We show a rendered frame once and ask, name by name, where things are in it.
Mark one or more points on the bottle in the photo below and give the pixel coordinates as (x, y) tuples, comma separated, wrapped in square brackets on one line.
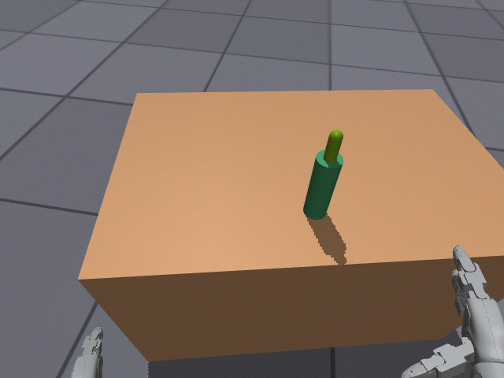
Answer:
[(326, 170)]

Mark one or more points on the right robot arm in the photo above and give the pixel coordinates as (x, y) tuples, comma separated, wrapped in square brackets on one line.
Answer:
[(488, 369)]

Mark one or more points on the right robot hand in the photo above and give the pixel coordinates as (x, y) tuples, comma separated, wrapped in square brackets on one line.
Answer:
[(482, 327)]

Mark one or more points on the left robot hand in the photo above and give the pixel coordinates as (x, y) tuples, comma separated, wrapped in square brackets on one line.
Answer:
[(89, 365)]

